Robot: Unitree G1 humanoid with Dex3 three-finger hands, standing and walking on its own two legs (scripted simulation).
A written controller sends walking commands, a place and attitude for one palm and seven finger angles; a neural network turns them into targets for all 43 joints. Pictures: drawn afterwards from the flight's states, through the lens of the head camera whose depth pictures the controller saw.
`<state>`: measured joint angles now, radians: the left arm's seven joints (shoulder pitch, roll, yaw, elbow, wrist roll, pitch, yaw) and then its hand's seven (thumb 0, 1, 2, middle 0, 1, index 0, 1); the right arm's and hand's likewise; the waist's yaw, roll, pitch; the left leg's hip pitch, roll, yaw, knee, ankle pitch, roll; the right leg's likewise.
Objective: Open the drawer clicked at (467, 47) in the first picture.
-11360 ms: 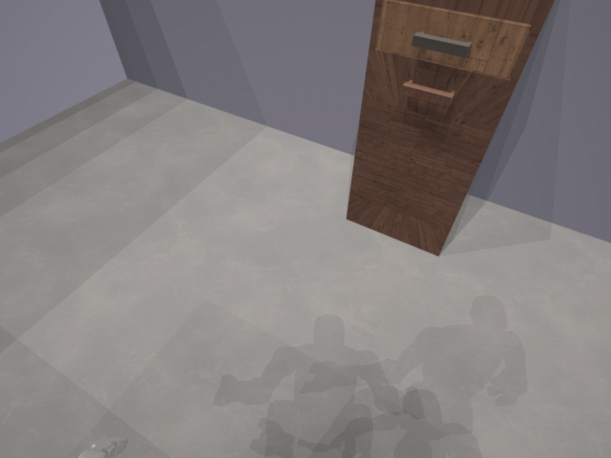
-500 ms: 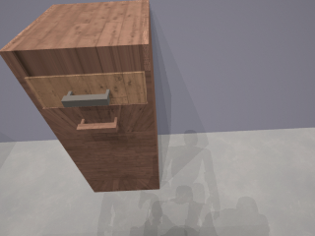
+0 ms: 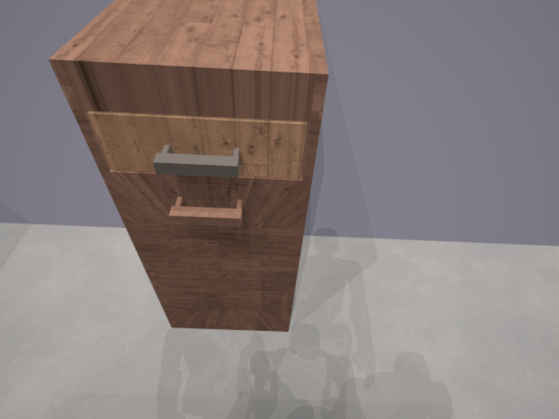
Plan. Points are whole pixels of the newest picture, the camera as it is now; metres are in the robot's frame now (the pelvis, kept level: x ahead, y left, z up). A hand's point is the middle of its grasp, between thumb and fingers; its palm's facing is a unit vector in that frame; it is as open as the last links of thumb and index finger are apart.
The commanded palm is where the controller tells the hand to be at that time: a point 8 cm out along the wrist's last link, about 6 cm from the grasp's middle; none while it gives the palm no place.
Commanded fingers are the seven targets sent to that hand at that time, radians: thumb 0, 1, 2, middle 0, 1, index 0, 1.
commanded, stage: come to a stop and stand still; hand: left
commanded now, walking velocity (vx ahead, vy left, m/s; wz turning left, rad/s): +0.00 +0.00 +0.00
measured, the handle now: (199, 158) +0.53 +0.20 +0.07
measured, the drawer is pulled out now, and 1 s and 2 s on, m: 0.00 0.00 0.00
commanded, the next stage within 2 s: look again from close up in 0.20 s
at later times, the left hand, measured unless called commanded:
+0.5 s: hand out of the picture -0.01 +0.16 -0.18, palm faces +0.00 -0.98 -0.20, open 7.4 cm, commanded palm none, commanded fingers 0.00 0.90 0.90 -0.20 -0.30 -0.20 -0.30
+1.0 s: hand out of the picture +0.11 +0.15 -0.12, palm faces -0.03 -0.89 -0.45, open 7.3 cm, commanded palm +0.12 +0.19 -0.05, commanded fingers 0.00 0.74 0.83 -0.21 -0.41 -0.21 -0.41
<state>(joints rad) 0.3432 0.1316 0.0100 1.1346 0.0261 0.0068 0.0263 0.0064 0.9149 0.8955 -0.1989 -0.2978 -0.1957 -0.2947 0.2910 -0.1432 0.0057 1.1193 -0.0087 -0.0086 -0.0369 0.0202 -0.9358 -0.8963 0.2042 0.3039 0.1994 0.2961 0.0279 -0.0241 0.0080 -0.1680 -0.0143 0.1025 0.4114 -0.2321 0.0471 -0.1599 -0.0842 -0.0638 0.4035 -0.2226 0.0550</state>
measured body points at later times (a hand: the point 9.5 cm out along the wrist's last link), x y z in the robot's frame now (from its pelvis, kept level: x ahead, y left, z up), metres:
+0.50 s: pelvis +0.00 -0.01 -0.01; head +0.01 -0.02 +0.44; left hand -0.01 +0.21 -0.16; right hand -0.01 -0.22 -0.17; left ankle +0.00 +0.08 -0.74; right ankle -0.01 -0.15 -0.74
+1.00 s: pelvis +0.01 -0.05 -0.01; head +0.03 -0.06 +0.44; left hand +0.11 +0.20 -0.09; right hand +0.07 -0.29 -0.15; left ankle +0.00 +0.08 -0.74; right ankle -0.01 -0.15 -0.74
